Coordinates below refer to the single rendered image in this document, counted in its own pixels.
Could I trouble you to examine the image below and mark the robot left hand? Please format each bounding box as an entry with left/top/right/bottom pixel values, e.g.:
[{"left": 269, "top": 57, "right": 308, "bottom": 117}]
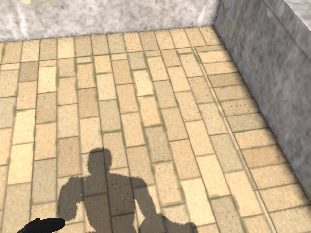
[{"left": 17, "top": 218, "right": 65, "bottom": 233}]

